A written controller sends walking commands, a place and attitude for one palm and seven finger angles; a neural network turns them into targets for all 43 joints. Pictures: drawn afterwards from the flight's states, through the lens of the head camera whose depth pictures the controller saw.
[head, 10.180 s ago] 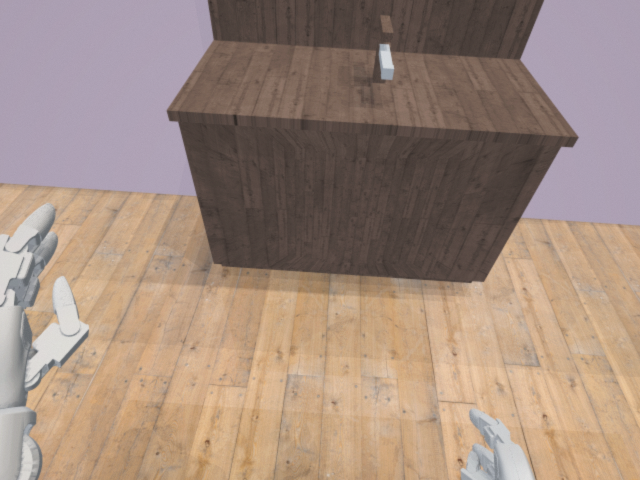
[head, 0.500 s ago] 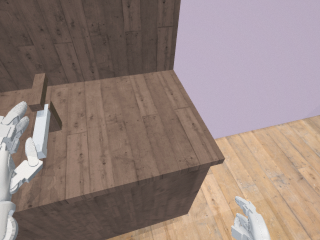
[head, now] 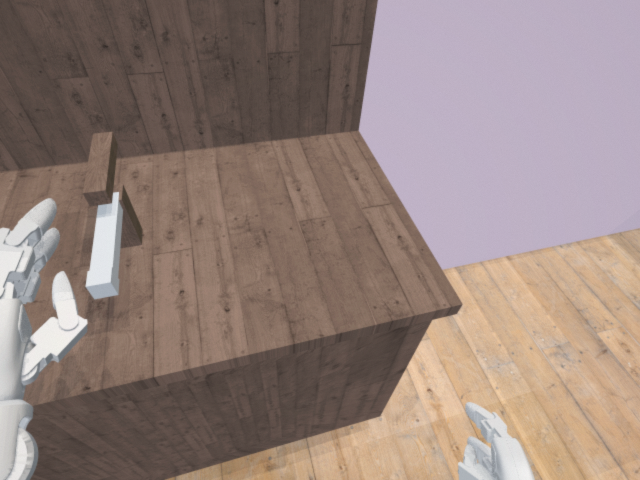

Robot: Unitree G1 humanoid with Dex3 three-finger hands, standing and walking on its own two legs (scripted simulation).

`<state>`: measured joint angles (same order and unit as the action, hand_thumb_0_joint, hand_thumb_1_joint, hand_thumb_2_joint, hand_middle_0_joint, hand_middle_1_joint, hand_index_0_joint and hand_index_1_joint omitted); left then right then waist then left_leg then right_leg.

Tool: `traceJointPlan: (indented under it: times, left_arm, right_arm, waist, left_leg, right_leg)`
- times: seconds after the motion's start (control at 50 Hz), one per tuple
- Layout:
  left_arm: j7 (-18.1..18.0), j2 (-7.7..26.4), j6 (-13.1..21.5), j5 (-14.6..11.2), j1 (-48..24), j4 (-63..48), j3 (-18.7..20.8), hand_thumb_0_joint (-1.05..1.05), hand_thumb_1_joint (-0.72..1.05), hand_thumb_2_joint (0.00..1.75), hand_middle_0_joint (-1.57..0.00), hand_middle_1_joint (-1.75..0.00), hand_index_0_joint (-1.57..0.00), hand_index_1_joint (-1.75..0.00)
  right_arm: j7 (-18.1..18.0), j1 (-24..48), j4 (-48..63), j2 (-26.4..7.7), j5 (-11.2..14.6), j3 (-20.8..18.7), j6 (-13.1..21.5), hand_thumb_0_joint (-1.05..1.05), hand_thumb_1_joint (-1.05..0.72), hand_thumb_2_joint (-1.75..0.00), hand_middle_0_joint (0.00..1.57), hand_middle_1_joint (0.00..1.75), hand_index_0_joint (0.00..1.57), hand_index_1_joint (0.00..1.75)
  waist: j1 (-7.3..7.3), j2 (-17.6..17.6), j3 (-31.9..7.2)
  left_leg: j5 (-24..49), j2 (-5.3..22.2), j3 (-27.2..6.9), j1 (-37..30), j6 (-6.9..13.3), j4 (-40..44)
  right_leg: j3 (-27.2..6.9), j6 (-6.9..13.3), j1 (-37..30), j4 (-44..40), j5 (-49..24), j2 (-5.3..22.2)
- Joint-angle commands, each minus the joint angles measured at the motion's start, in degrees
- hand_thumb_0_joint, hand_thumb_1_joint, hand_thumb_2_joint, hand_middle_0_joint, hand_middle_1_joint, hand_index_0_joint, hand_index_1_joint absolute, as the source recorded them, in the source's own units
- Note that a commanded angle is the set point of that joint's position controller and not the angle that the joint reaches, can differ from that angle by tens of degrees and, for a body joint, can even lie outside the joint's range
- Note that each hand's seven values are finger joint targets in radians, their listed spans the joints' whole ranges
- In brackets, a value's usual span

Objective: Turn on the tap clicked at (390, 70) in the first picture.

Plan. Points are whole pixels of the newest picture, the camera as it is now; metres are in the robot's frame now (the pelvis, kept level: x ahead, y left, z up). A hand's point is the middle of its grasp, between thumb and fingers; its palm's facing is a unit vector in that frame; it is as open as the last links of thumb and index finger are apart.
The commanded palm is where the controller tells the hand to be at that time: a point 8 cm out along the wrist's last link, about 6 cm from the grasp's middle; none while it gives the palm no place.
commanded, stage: come to a stop and stand still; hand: left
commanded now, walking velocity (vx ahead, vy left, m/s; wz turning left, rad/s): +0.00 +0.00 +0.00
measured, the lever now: (103, 283) +0.32 +0.30 +0.06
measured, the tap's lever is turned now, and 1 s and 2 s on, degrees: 0 0 0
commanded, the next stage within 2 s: look again from close up in 0.86 s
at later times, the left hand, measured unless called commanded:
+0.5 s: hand (84, 320) +0.23 +0.25 +0.14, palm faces +0.28 -0.87 -0.41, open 7.4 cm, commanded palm +0.17 +0.29 +0.17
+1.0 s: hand (69, 302) +0.23 +0.26 +0.16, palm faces +0.35 -0.86 -0.36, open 7.4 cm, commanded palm +0.18 +0.29 +0.17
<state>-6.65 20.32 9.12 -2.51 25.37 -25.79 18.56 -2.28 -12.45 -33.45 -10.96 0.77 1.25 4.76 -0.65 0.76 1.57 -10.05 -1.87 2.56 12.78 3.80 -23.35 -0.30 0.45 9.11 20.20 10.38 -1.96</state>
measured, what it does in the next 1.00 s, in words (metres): stands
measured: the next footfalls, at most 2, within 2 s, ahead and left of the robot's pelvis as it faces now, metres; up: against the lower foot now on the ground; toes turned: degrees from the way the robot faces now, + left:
none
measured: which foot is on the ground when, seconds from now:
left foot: down 0.00-1.00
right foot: down 0.00-1.00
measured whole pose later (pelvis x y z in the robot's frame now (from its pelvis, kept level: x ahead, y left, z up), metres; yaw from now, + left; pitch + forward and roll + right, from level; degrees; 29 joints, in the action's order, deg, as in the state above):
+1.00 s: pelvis +0.01 +0.01 +0.00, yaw -1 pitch +0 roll -2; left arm -4.8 21.7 12.9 -3.1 24.3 -27.0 20.8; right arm -1.5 -11.3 -32.4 -11.2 0.6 1.5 6.9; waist -1.3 1.7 2.3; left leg -11.9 -2.4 3.4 13.4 4.6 -25.0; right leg -1.1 -0.5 9.8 21.7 12.0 -1.3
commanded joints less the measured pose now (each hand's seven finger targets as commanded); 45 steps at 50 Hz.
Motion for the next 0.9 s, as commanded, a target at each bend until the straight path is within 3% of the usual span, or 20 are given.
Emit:
traceJointPlan:
  times: [0.0, 0.1, 0.12, 0.14, 0.16, 0.18, 0.2, 0.24, 0.26, 0.34, 0.36, 0.38, 0.4, 0.42, 0.46, 0.5, 0.62, 0.68, 0.8, 0.88]
  left_arm:
    - [-1.14, 10.38, 4.30, 0.04, -4.99, -14.13, 6.78, 0.00, 0.90, 0.90, -0.20, -0.30, -0.20, -0.30]
    - [-1.11, 10.30, 4.47, 0.03, -4.66, -14.19, 6.71, 0.00, 0.90, 0.90, -0.20, -0.30, -0.20, -0.30]
    - [-0.94, 56.47, 10.83, 9.74, -65.60, -26.50, 39.60, 0.00, 0.90, 0.90, -0.20, -0.30, -0.20, -0.30]
    - [1.99, 20.07, 8.59, 3.14, -32.15, 7.60, 16.46, 0.00, 0.90, 0.90, -0.20, -0.30, -0.20, -0.30]
    - [1.99, 16.86, 8.42, 0.82, -15.50, 5.04, 13.95, 0.00, 0.90, 0.90, -0.20, -0.30, -0.20, -0.30]
    - [2.31, 10.55, 7.74, -0.40, -11.93, 4.42, 8.79, 0.00, 0.90, 0.90, -0.20, -0.30, -0.20, -0.30]
    - [3.04, 4.50, 8.20, -1.35, -8.36, 1.22, 3.61, 0.00, 0.90, 0.90, -0.20, -0.30, -0.20, -0.30]
    - [2.86, 6.13, 8.68, -0.95, -4.91, -7.70, 2.73, 0.00, 0.90, 0.90, -0.20, -0.30, -0.20, -0.30]
    - [2.73, 6.04, 8.72, -0.89, -3.87, -9.85, 1.90, 0.00, 0.90, 0.90, -0.20, -0.30, -0.20, -0.30]
    - [1.11, 12.69, 8.54, -0.88, -1.74, -11.39, 9.49, 0.00, 0.90, 0.90, -0.20, -0.30, -0.20, -0.30]
    - [0.97, 13.82, 8.76, -1.17, -3.24, -11.34, 11.10, 0.00, 0.90, 0.90, -0.20, -0.30, -0.20, -0.30]
    - [0.83, 15.11, 9.07, -1.39, -4.67, -11.39, 12.86, 0.00, 0.90, 0.90, -0.20, -0.30, -0.20, -0.30]
    - [0.33, 18.77, 9.24, -1.31, -7.55, -13.39, 16.06, 0.00, 0.90, 0.90, -0.20, -0.30, -0.20, -0.30]
    - [0.55, 16.10, 9.36, -1.62, -8.08, -11.08, 14.23, 0.00, 0.90, 0.90, -0.20, -0.30, -0.20, -0.30]
    - [0.80, 15.08, 9.78, -1.48, -10.81, -11.99, 12.68, 0.00, 0.90, 0.90, -0.20, -0.30, -0.20, -0.30]
    - [1.00, 13.27, 10.01, -1.11, -12.53, -13.84, 10.33, 0.00, 0.90, 0.90, -0.20, -0.30, -0.20, -0.30]
    - [1.01, 6.59, 8.34, -0.25, -6.33, -9.38, 3.86, 0.00, 0.90, 0.90, -0.20, -0.30, -0.20, -0.30]
    - [0.79, 8.62, 7.91, -0.12, -5.64, -8.71, 5.99, 0.00, 0.90, 0.90, -0.20, -0.30, -0.20, -0.30]
    - [0.57, 12.95, 7.87, -0.67, -7.00, -13.01, 10.41, 0.00, 0.90, 0.90, -0.20, -0.30, -0.20, -0.30]
    - [0.80, 11.19, 8.12, -0.97, -6.13, -14.96, 8.45, 0.00, 0.90, 0.90, -0.20, -0.30, -0.20, -0.30]
  right_arm:
    - [-0.87, 6.55, 9.40, -7.15, 0.35, -2.93, 3.76, 0.00, -0.90, -0.90, 0.20, 0.30, 0.20, 0.30]
    - [-0.80, 6.13, 9.24, -7.17, 0.32, -2.95, 4.07, 0.00, -0.90, -0.90, 0.20, 0.30, 0.20, 0.30]
    - [0.09, -0.02, 8.64, -9.68, -3.41, -2.13, 6.66, 0.00, -0.90, -0.90, 0.20, 0.30, 0.20, 0.30]
    - [0.15, 6.03, 5.43, -2.52, -1.01, 0.10, 6.32, 0.00, -0.90, -0.90, 0.20, 0.30, 0.20, 0.30]
    - [0.04, 4.37, 7.34, -6.44, -0.69, -3.29, 7.04, 0.00, -0.90, -0.90, 0.20, 0.30, 0.20, 0.30]
    - [0.70, 2.29, 8.16, -7.83, -0.04, -3.90, 7.23, 0.00, -0.90, -0.90, 0.20, 0.30, 0.20, 0.30]
    - [1.96, 3.80, 8.22, -7.01, 1.08, -4.01, 7.65, 0.00, -0.90, -0.90, 0.20, 0.30, 0.20, 0.30]
    - [3.31, 3.67, 9.04, -8.19, 0.60, -4.18, 7.33, 0.00, -0.90, -0.90, 0.20, 0.30, 0.20, 0.30]
    - [3.64, 4.27, 9.55, -7.87, 0.72, -3.93, 7.42, 0.00, -0.90, -0.90, 0.20, 0.30, 0.20, 0.30]
    - [2.57, 5.36, 10.68, -7.70, 0.70, -3.41, 6.93, 0.00, -0.90, -0.90, 0.20, 0.30, 0.20, 0.30]
    - [1.94, 5.53, 10.82, -7.75, 0.62, -3.32, 6.81, 0.00, -0.90, -0.90, 0.20, 0.30, 0.20, 0.30]
    - [1.27, 5.80, 10.78, -7.62, 0.51, -3.27, 6.75, 0.00, -0.90, -0.90, 0.20, 0.30, 0.20, 0.30]
    - [0.68, 6.67, 10.50, -7.78, 0.46, -2.93, 6.38, 0.00, -0.90, -0.90, 0.20, 0.30, 0.20, 0.30]
    - [0.20, 6.36, 10.38, -7.40, 0.28, -2.84, 6.18, 0.00, -0.90, -0.90, 0.20, 0.30, 0.20, 0.30]
    - [-0.09, 5.67, 10.11, -7.40, 0.36, -2.78, 6.70, 0.00, -0.90, -0.90, 0.20, 0.30, 0.20, 0.30]
    - [-0.03, 6.24, 9.75, -6.97, 0.43, -2.43, 7.44, 0.00, -0.90, -0.90, 0.20, 0.30, 0.20, 0.30]
    - [1.15, 4.61, 8.35, -8.02, 0.13, -2.99, 7.56, 0.00, -0.90, -0.90, 0.20, 0.30, 0.20, 0.30]
    - [0.94, 4.82, 8.83, -8.14, 0.18, -3.34, 6.60, 0.00, -0.90, -0.90, 0.20, 0.30, 0.20, 0.30]
    - [-0.13, 7.07, 10.28, -7.30, 0.31, -2.56, 5.06, 0.00, -0.90, -0.90, 0.20, 0.30, 0.20, 0.30]
    - [-0.11, 6.10, 10.57, -7.55, 0.05, -2.80, 5.39, 0.00, -0.90, -0.90, 0.20, 0.30, 0.20, 0.30]
  waist:
    - [-0.13, -5.64, -6.97]
    - [-0.08, -6.43, -6.73]
    - [-0.61, 1.37, 4.68]
    - [-0.30, -0.40, -8.81]
    - [-2.39, -2.81, -6.37]
    - [-1.16, -6.07, -10.00]
    - [-1.17, -12.75, -12.67]
    - [-1.65, -12.07, -12.77]
    - [-1.72, -9.04, -11.16]
    - [-1.62, 4.11, -9.39]
    - [-1.30, 5.38, -8.51]
    - [-1.13, 5.30, -8.20]
    - [-1.04, 1.90, -7.74]
    - [-0.74, -0.19, -7.39]
    - [-0.71, -7.26, -8.06]
    - [-0.72, -10.23, -8.89]
    - [-0.63, -4.37, -8.93]
    - [-0.66, -2.13, -8.37]
    - [-0.74, -4.94, -8.46]
    - [-0.62, -5.77, -10.23]
  left_leg:
    - [-4.44, 8.93, -10.11, -2.43, -1.87, 6.99]
    - [-1.43, 9.00, -9.69, -2.72, -2.56, 6.61]
    - [5.27, 9.58, -5.65, 8.48, -0.36, -2.75]
    - [11.42, 6.11, -7.41, -3.85, -0.91, -0.35]
    - [8.82, 6.78, -5.74, -4.23, -2.68, -0.35]
    - [6.54, 5.87, -5.68, -4.93, -2.91, 0.73]
    - [8.74, 6.76, -4.74, -7.53, -2.55, 1.03]
    - [7.98, 8.85, -6.94, -4.59, -1.77, 2.60]
    - [5.24, 9.04, -7.35, -1.92, -1.76, 3.71]
    - [-1.27, 7.97, -7.08, 1.56, -1.94, 3.47]
    - [-1.68, 7.29, -7.10, 1.44, -2.17, 3.25]
    - [-2.13, 6.90, -7.17, 0.82, -2.20, 3.01]
    - [-1.48, 6.79, -7.13, 0.56, -2.34, 3.31]
    - [-2.58, 6.95, -7.41, 1.49, -2.03, 3.70]
    - [-1.30, 7.13, -7.33, 0.53, -2.01, 3.86]
    - [2.35, 7.43, -6.61, -2.48, -2.41, 3.19]
    - [9.36, 7.36, -5.89, -4.42, -3.29, 1.85]
    - [9.66, 7.53, -6.00, -3.76, -3.81, 2.23]
    - [8.24, 7.03, -5.66, -3.22, -3.90, 3.21]
    - [8.80, 7.24, -5.86, -4.60, -3.57, 2.88]
  right_leg:
    - [-3.92, 1.23, -0.92, -1.24, -2.11, 4.52]
    - [-3.47, 1.24, -1.04, -0.84, -3.72, 4.57]
    - [-4.64, -0.40, 10.30, -2.82, -2.71, 6.42]
    - [-5.68, 2.62, 9.47, 0.27, -0.26, 6.74]
    - [-9.13, 2.51, 5.08, -2.75, -5.45, 5.97]
    - [-8.94, 2.74, 0.95, -0.31, -5.66, 6.03]
    - [-6.01, 2.16, 0.88, 3.48, -6.05, 5.31]
    - [-4.20, 1.21, -0.21, 5.37, -3.96, 4.44]
    - [-3.62, 0.93, -0.84, 5.49, -3.01, 4.13]
    - [-2.77, 0.24, -1.54, 3.55, -2.61, 4.00]
    - [-3.47, 0.37, -0.48, 2.76, -2.32, 4.14]
    - [-4.27, 0.51, 0.60, 2.22, -1.79, 4.37]
    - [-3.96, 0.54, 0.97, 2.69, -2.12, 4.31]
    - [-3.59, 0.55, 0.49, 2.83, -1.79, 4.52]
    - [-3.91, 0.85, -0.31, 3.79, -3.23, 4.32]
    - [-3.00, 0.88, 0.27, 4.16, -4.90, 4.23]
    - [-2.97, 0.67, 0.59, 1.90, -8.59, 3.85]
    - [-3.39, 0.69, 0.32, 1.55, -9.05, 3.95]
    - [-2.71, 0.62, -0.85, 1.26, -8.92, 3.89]
    - [-3.02, 0.76, -1.73, 1.29, -9.47, 3.95]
